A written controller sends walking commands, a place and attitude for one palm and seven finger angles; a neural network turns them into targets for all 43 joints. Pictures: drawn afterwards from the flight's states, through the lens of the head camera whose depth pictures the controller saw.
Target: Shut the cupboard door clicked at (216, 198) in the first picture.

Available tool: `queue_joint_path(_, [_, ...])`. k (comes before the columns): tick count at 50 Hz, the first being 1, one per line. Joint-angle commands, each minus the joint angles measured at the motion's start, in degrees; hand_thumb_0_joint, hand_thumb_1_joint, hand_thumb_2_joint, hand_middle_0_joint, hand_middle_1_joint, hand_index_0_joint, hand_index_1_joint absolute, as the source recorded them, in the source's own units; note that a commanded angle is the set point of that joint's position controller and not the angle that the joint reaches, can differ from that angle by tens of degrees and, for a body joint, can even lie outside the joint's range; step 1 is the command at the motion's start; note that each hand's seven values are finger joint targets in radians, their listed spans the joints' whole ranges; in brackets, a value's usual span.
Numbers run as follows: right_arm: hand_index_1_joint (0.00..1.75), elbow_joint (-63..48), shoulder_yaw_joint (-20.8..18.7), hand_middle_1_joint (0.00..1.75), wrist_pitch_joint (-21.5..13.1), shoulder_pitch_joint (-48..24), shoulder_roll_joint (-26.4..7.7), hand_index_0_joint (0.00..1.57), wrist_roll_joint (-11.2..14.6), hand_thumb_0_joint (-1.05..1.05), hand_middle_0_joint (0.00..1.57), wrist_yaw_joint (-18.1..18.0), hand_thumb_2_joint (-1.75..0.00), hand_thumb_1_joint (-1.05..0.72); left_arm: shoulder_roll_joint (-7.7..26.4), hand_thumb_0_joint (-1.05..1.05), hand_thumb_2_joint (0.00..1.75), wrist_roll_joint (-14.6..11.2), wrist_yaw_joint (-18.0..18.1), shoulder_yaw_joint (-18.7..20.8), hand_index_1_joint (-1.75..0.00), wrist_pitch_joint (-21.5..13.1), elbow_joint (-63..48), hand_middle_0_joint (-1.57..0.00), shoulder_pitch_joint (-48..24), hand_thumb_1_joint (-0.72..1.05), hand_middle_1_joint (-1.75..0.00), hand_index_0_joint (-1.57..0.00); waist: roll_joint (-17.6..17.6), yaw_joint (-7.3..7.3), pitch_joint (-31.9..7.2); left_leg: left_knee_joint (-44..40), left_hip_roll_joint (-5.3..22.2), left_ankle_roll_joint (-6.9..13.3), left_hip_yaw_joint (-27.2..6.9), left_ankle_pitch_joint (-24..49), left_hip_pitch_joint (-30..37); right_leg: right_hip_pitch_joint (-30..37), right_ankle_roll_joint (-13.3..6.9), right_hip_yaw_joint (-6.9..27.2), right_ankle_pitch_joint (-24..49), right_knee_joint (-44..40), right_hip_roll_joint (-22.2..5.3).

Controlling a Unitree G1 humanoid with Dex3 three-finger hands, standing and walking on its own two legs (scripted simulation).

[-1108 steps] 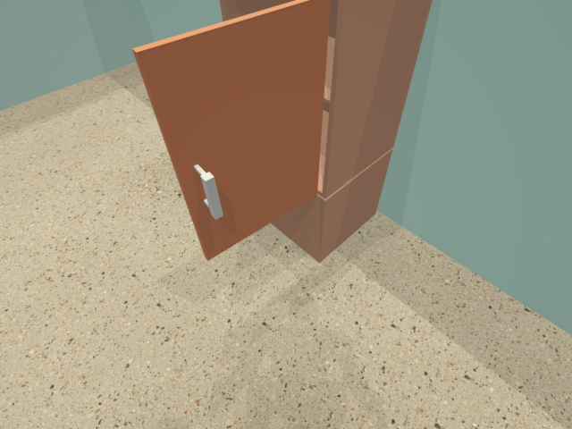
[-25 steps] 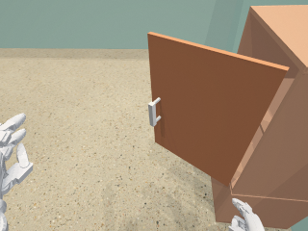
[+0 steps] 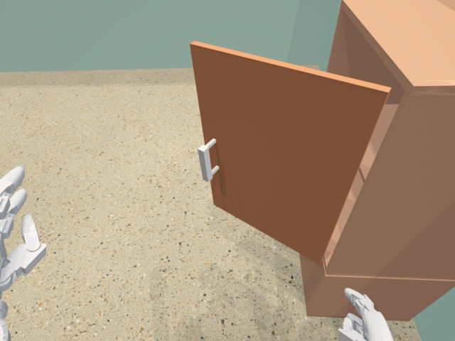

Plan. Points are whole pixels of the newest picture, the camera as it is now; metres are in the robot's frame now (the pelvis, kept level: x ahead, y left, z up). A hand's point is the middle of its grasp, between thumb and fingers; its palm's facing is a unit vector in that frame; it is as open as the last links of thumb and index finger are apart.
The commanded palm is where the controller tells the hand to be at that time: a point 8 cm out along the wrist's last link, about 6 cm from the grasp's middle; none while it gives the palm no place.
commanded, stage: step back with the hand held close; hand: left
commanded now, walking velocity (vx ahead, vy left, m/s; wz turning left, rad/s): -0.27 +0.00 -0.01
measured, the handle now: (210, 160) +0.61 +0.12 -0.07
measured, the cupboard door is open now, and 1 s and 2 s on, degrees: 58 58 58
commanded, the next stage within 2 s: stop stepping back and stand still in 1.70 s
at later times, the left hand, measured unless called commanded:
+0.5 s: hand (16, 279) +0.16 +0.28 +0.15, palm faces +0.37 -0.80 -0.48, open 7.4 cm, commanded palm +0.10 +0.32 +0.18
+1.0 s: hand out of the picture +0.10 +0.29 +0.15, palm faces +0.44 -0.77 -0.46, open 7.4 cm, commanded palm +0.04 +0.33 +0.18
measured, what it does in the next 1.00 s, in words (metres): shifts its weight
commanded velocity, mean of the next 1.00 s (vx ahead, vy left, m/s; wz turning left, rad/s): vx -0.32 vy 0.00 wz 0.00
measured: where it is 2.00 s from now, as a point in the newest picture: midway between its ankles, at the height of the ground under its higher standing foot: outside the picture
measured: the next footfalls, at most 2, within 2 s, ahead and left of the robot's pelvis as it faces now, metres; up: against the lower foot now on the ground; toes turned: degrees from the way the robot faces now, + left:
right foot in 1.80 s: -0.26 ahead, -0.03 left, +0.00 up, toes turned -5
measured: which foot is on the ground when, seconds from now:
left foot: down 0.00-1.00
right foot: down 0.00-1.00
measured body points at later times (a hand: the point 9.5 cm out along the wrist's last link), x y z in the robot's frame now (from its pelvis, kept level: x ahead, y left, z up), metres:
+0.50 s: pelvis -0.05 +0.02 -0.01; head -0.05 +0.03 +0.44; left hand +0.13 +0.32 +0.18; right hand +0.12 -0.24 -0.08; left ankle -0.02 +0.08 -0.74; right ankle -0.01 -0.08 -0.74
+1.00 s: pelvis -0.10 +0.03 -0.03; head -0.09 +0.05 +0.42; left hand +0.08 +0.33 +0.18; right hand +0.06 -0.22 -0.10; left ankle -0.02 +0.08 -0.74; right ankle -0.02 -0.09 -0.74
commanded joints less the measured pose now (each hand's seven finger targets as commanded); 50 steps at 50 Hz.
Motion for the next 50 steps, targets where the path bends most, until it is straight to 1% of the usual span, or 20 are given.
queue_joint_path(1, [0.30,-8.83,-3.11,0.30,-1.05,-6.29,-6.24,0.20,-0.04,0.00,0.20,-0.58,-0.90,-0.90,11.73,0.00,0.90,0.39,1.75,6.73,-0.30,-5.80,-12.17,-0.20,-1.91,0.90,-0.30,-0.20,-5.68,-1.74,-5.51,1.59,5.17,-0.81,-3.79,8.87,-2.75,-0.74,-0.23,12.84,12.51,-3.90,-14.21])
queue_joint_path(5, [0.30,-9.96,-3.46,0.30,0.31,-6.63,-6.52,0.20,0.16,0.00,0.20,-1.38,-0.90,-0.90,14.46,0.00,0.90,0.23,2.47,9.27,-0.30,-6.20,-15.06,-0.20,0.30,0.90,-0.30,-0.20,-4.40,-1.68,-9.48,0.73,6.79,-0.95,-4.13,20.01,-3.07,2.58,1.30,9.81,25.76,2.98,-12.34])
queue_joint_path(8, [0.30,-10.88,-3.60,0.30,1.42,-6.69,-6.58,0.20,0.32,0.00,0.20,-1.98,-0.90,-0.90,15.59,0.00,0.90,0.13,2.67,10.43,-0.30,-5.77,-15.91,-0.20,1.27,0.90,-0.30,-0.20,-4.81,-1.66,-10.38,0.94,7.63,-1.12,-4.48,27.11,-4.43,4.01,2.14,8.68,31.64,6.24,-10.99])
queue_joint_path(10, [0.30,-11.39,-3.73,0.30,2.15,-6.45,-6.64,0.20,0.35,0.00,0.20,-2.12,-0.90,-0.90,15.82,0.00,0.90,0.11,2.82,10.76,-0.30,-5.54,-15.87,-0.20,2.07,0.90,-0.30,-0.20,-5.22,-1.72,-10.89,1.20,7.93,-1.09,-4.58,27.84,-5.23,4.05,2.23,8.98,32.17,7.22,-10.64])
queue_joint_path(13, [0.30,-11.78,-3.79,0.30,2.86,-6.40,-6.60,0.20,0.37,0.00,0.20,-2.22,-0.90,-0.90,15.43,0.00,0.90,-0.02,2.96,10.84,-0.30,-5.20,-14.88,-0.20,4.17,0.90,-0.30,-0.20,-5.66,-1.79,-10.57,0.95,8.14,-0.97,-4.88,23.77,-7.69,3.94,2.19,9.74,29.79,7.19,-10.85])
queue_joint_path(19, [0.30,-12.44,-3.55,0.30,2.86,-6.58,-7.11,0.20,0.22,0.00,0.20,-2.20,-0.90,-0.90,15.33,0.00,0.90,0.29,3.35,10.45,-0.30,-5.56,-15.83,-0.20,4.43,0.90,-0.30,-0.20,-5.51,-1.74,-6.73,-2.10,8.46,0.35,-6.96,7.39,-15.46,1.80,2.11,11.34,12.52,4.59,-10.03])
queue_joint_path(21, [0.30,-12.51,-3.41,0.30,2.41,-6.40,-7.39,0.20,0.03,0.00,0.20,-2.32,-0.90,-0.90,15.48,0.00,0.90,0.70,3.61,10.43,-0.30,-6.08,-16.93,-0.20,3.55,0.90,-0.30,-0.20,-3.64,-1.78,-5.40,-4.40,9.00,1.17,-8.23,1.49,-18.22,1.75,2.32,10.93,7.03,4.35,-8.81])
queue_joint_path(22, [0.30,-12.41,-3.46,0.30,2.08,-6.62,-7.85,0.20,-0.24,0.00,0.20,-2.52,-0.90,-0.90,16.63,0.00,0.90,1.06,3.71,11.56,-0.30,-6.40,-17.85,-0.20,2.91,0.90,-0.30,-0.20,-1.93,-1.62,-5.22,-6.06,9.60,1.73,-9.15,-1.60,-21.03,3.93,2.65,10.46,6.39,5.28,-7.99])
queue_joint_path(23, [0.30,-12.59,-3.16,0.30,1.87,-6.28,-7.50,0.20,-0.23,0.00,0.20,-2.60,-0.90,-0.90,15.29,0.00,0.90,1.27,3.69,10.40,-0.30,-6.56,-17.86,-0.20,2.34,0.90,-0.30,-0.20,-1.46,-1.80,-4.23,-7.15,9.87,2.03,-9.77,-4.72,-23.49,4.85,2.76,9.89,5.22,6.08,-7.43])
queue_joint_path(27, [0.30,-12.45,-3.36,0.30,0.31,-5.84,-8.45,0.20,-0.86,0.00,0.20,-2.91,-0.90,-0.90,15.85,0.00,0.90,2.78,3.74,11.22,-0.30,-7.87,-19.76,-0.20,-2.12,0.90,-0.30,-0.20,3.17,-1.71,-2.73,-13.16,12.55,3.78,-13.68,-17.26,-32.77,10.58,3.62,7.69,4.06,11.85,-3.92])
queue_joint_path(31, [0.30,-12.05,-3.61,0.30,-0.71,-4.36,-8.53,0.20,-1.43,0.00,0.20,-2.79,-0.90,-0.90,13.86,0.00,0.90,3.70,3.52,9.99,-0.30,-8.14,-18.36,-0.20,-5.29,0.90,-0.30,-0.20,1.78,-1.86,-1.45,-15.05,14.58,4.70,-15.74,-23.71,-38.33,13.24,3.99,7.01,3.67,16.68,-2.40])
queue_joint_path(32, [0.30,-11.81,-3.95,0.30,-1.10,-4.61,-8.77,0.20,-1.62,0.00,0.20,-2.72,-0.90,-0.90,14.98,0.00,0.90,4.13,3.41,11.54,-0.30,-8.45,-17.85,-0.20,-5.30,0.90,-0.30,-0.20,1.27,-1.57,-1.94,-14.99,14.63,4.92,-15.99,-24.21,-38.94,14.30,4.10,7.12,3.98,16.92,-2.04])
queue_joint_path(34, [0.30,-11.84,-3.95,0.30,-1.26,-4.13,-8.34,0.20,-1.38,0.00,0.20,-2.35,-0.90,-0.90,13.89,0.00,0.90,3.60,3.33,10.76,-0.30,-8.70,-16.63,-0.20,-3.31,0.90,-0.30,-0.20,-1.60,-1.96,-2.17,-11.60,13.01,4.33,-14.87,-19.21,-35.62,11.15,3.38,9.36,7.61,15.03,-2.90])
queue_joint_path(39, [0.30,-11.36,-4.32,0.30,-1.30,-4.45,-8.44,0.20,-1.33,0.00,0.20,-1.36,-0.90,-0.90,13.54,0.00,0.90,3.88,3.01,10.92,-0.30,-9.66,-17.96,-0.20,-3.07,0.90,-0.30,-0.20,-4.30,-2.02,-4.00,-7.85,11.75,4.00,-12.70,-20.42,-37.59,10.76,2.45,12.59,6.69,15.25,-4.57])
queue_joint_path(41, [0.30,-11.12,-4.37,0.30,-1.48,-4.28,-8.50,0.20,-1.37,0.00,0.20,-1.15,-0.90,-0.90,13.52,0.00,0.90,4.13,3.07,11.23,-0.30,-10.04,-18.60,-0.20,-3.23,0.90,-0.30,-0.20,-3.26,-2.16,-4.33,-7.32,11.49,4.05,-12.70,-22.66,-38.76,10.61,2.08,13.65,5.11,15.48,-4.90])
queue_joint_path(42, [0.30,-10.76,-4.47,0.30,-1.66,-4.29,-8.65,0.20,-1.65,0.00,0.20,-1.07,-0.90,-0.90,14.76,0.00,0.90,4.36,3.20,12.41,-0.30,-10.28,-19.23,-0.20,-3.15,0.90,-0.30,-0.20,-2.71,-2.11,-4.07,-7.94,11.90,4.08,-13.42,-22.67,-39.17,10.57,2.03,13.35,4.67,15.77,-4.60])
queue_joint_path(46, [0.30,-10.82,-4.33,0.30,-2.20,-4.72,-8.25,0.20,-1.76,0.00,0.20,-1.22,-0.90,-0.90,14.67,0.00,0.90,4.21,3.29,12.87,-0.30,-11.16,-21.46,-0.20,-3.41,0.90,-0.30,-0.20,-0.37,-2.27,-4.54,-9.44,13.56,4.70,-14.57,-24.72,-41.82,11.74,2.40,11.82,4.73,19.62,-3.00])
queue_joint_path(47, [0.30,-10.34,-4.59,0.30,-2.34,-4.75,-8.32,0.20,-2.04,0.00,0.20,-1.35,-0.90,-0.90,16.16,0.00,0.90,4.39,3.45,14.69,-0.30,-11.31,-21.05,-0.20,-3.00,0.90,-0.30,-0.20,-0.37,-2.03,-4.91,-10.22,14.39,4.92,-15.50,-24.48,-42.59,12.96,2.58,11.44,5.16,20.24,-2.68])
queue_joint_path(48, [0.30,-10.38,-4.44,0.30,-2.42,-4.75,-7.77,0.20,-1.90,0.00,0.20,-1.35,-0.90,-0.90,14.54,0.00,0.90,4.26,3.25,13.14,-0.30,-11.47,-21.82,-0.20,-3.50,0.90,-0.30,-0.20,-0.22,-2.23,-5.08,-10.20,14.56,4.82,-15.09,-24.52,-42.31,12.62,2.56,11.01,5.08,21.05,-2.43])
queue_joint_path(50, [0.30,-10.18,-4.59,0.30,-2.73,-4.83,-8.10,0.20,-2.14,0.00,0.20,-1.44,-0.90,-0.90,14.64,0.00,0.90,4.41,3.22,13.71,-0.30,-11.77,-22.29,-0.20,-4.31,0.90,-0.30,-0.20,2.39,-2.26,-4.66,-11.00,15.57,5.13,-15.46,-26.38,-43.87,13.28,2.81,10.52,4.86,22.86,-1.68])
